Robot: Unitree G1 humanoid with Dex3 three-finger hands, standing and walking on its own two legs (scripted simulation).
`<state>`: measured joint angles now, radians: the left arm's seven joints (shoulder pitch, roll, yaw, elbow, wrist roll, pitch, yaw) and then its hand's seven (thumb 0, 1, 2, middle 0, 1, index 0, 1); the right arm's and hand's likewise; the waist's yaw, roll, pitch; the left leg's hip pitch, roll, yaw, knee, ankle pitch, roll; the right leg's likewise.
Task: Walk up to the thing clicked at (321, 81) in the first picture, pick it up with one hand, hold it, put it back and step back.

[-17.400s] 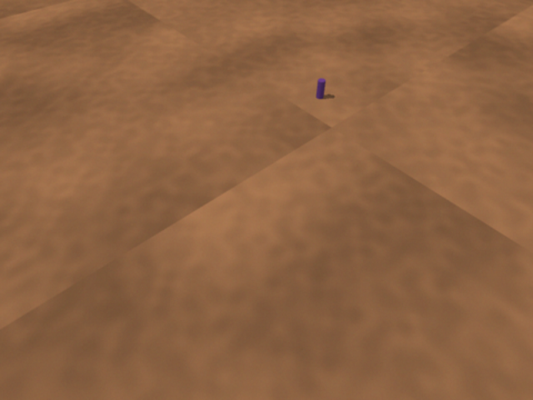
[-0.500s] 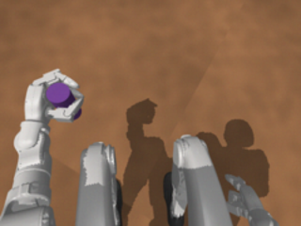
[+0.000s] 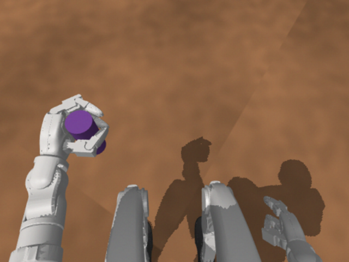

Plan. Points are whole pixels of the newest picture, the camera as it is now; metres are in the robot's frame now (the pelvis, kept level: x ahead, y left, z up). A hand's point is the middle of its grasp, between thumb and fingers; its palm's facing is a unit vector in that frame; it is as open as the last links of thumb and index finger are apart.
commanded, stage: lift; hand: left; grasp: from the side
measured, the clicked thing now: (88, 134) +0.38 +0.19 -0.01
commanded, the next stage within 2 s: hold in 1.28 s
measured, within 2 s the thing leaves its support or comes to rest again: neither
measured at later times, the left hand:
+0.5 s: hand (57, 101) +0.37 +0.18 +0.16, palm faces -0.07 -1.00 -0.03, open 6.5 cm
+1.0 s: hand (32, 62) +0.38 +0.18 +0.22, palm faces -0.07 -1.00 +0.00, open 6.5 cm
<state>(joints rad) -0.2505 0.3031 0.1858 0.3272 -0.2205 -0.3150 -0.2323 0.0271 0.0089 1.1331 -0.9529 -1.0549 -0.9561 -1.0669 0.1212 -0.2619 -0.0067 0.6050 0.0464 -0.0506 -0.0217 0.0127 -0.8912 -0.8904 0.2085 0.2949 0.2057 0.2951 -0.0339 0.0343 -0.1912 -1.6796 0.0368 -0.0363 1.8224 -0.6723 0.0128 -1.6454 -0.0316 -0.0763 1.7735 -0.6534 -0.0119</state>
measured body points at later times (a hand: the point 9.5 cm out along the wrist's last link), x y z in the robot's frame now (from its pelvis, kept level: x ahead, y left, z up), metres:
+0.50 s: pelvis +0.03 +0.00 +0.13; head +0.12 +0.02 +0.57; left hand +0.36 +0.23 +0.17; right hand +0.19 -0.25 +0.03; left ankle +0.06 +0.11 -0.48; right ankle +0.07 -0.12 -0.48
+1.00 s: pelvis +0.05 +0.01 +0.19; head +0.12 +0.02 +0.63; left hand +0.38 +0.23 +0.23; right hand +0.19 -0.24 +0.08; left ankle +0.06 +0.11 -0.48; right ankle +0.07 -0.12 -0.48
